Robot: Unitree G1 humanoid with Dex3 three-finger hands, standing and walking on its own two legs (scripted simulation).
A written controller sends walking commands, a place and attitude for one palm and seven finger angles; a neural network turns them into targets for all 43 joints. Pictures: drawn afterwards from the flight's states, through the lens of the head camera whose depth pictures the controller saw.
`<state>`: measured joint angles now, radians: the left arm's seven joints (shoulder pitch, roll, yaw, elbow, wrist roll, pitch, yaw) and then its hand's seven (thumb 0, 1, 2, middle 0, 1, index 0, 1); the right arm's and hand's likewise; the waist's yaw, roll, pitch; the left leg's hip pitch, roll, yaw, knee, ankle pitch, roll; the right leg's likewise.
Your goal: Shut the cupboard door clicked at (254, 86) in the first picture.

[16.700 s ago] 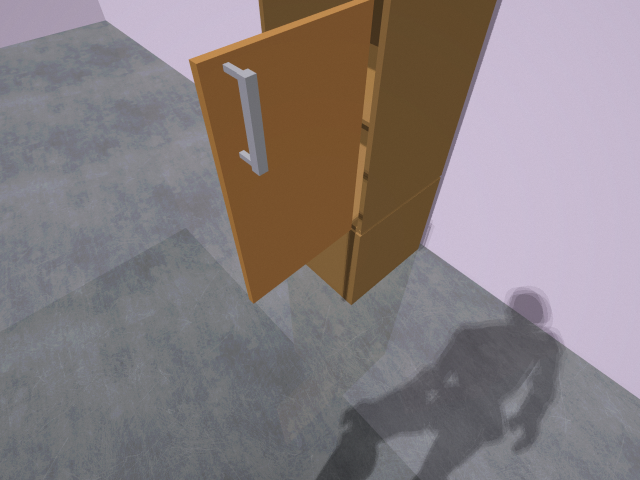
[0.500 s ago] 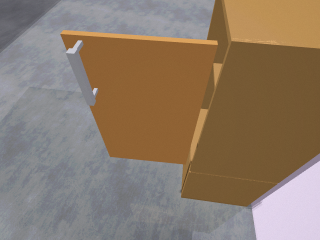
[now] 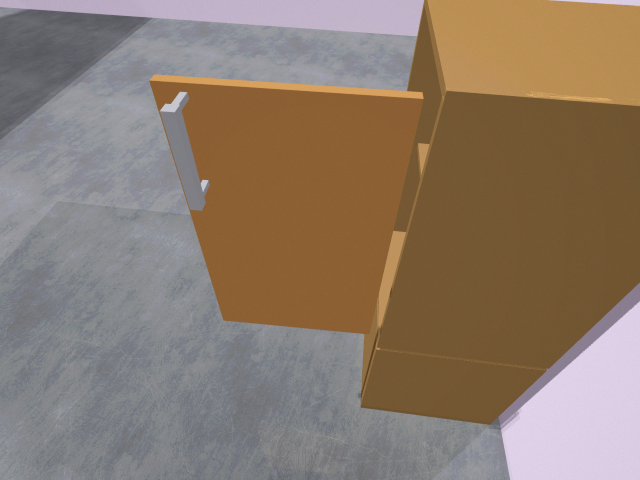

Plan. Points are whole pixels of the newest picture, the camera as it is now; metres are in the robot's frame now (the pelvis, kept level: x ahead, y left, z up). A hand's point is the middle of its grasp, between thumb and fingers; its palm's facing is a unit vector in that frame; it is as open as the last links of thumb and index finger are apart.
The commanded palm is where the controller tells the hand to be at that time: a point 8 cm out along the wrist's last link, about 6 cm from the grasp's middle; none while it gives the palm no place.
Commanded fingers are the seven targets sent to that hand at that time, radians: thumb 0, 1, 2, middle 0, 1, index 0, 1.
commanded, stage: come to a stop and stand still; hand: left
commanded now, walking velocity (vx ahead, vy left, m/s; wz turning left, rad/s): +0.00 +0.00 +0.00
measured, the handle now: (190, 154) +0.49 +0.22 +0.15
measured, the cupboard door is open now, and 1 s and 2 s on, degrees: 92 92 92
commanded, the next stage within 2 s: look again from close up in 0.86 s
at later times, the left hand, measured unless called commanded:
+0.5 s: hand out of the picture -0.01 +0.20 -0.18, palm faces +0.00 -0.98 -0.18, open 7.4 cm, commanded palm none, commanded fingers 0.00 0.90 0.90 -0.20 -0.30 -0.20 -0.30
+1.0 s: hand out of the picture +0.00 +0.21 -0.18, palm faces +0.01 -0.98 -0.19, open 7.4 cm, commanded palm none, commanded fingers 0.00 0.90 0.90 -0.20 -0.30 -0.20 -0.30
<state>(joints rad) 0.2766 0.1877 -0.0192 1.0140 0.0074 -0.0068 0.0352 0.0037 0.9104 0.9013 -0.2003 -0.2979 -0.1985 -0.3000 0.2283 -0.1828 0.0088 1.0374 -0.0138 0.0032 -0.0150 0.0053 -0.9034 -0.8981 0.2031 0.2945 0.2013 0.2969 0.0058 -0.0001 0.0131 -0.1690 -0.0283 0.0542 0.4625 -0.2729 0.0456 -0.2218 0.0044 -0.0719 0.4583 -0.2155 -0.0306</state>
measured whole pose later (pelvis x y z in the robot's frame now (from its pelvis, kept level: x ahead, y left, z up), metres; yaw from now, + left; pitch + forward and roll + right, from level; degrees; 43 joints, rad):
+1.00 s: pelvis +0.00 +0.04 +0.00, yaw -1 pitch -2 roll +0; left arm 0.29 0.16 -0.01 1.10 0.01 0.00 0.05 0.00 0.91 0.90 -0.20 -0.30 -0.20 -0.30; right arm 0.25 -0.15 0.01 1.14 0.00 -0.02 -0.03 0.00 -0.90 -0.90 0.20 0.29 0.20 0.30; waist 0.01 -0.02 0.05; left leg -0.12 -0.09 0.09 0.39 -0.25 0.10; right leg -0.20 -0.05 -0.03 0.44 -0.21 0.03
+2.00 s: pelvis +0.01 +0.02 +0.00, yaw -1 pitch -1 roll +0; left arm 0.29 0.15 0.00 1.11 0.01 -0.01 0.04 0.00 0.91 0.90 -0.20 -0.30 -0.20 -0.30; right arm 0.27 -0.14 0.01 1.16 0.00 -0.02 -0.04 0.00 -0.90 -0.90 0.20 0.29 0.20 0.30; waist 0.01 -0.02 0.05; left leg -0.11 -0.06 0.08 0.37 -0.25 0.07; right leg -0.19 -0.02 -0.05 0.41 -0.21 0.00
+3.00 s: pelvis +0.02 +0.00 +0.01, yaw +0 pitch -1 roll +0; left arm 0.21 0.24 0.00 1.11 0.01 -0.01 0.02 0.00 0.91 0.90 -0.20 -0.30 -0.20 -0.30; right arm 0.19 -0.23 0.01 1.15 0.00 -0.02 -0.03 0.01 -0.90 -0.90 0.20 0.29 0.20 0.30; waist 0.01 -0.01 0.04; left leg -0.07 -0.04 0.05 0.32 -0.23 0.04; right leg -0.15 0.00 -0.07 0.36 -0.20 -0.03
